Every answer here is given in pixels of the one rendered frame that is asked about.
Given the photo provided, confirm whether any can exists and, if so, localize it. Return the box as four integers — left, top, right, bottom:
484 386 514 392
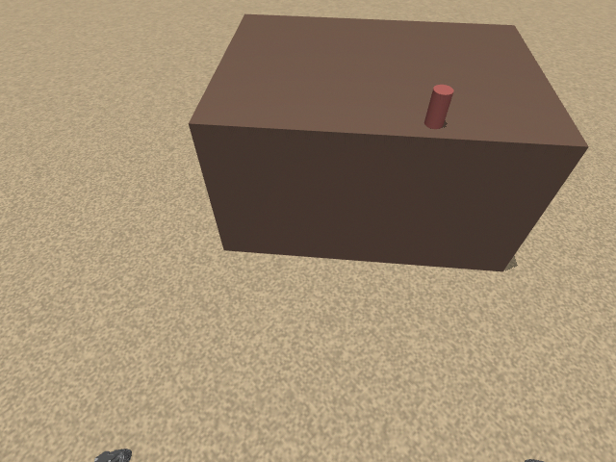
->
424 85 454 129

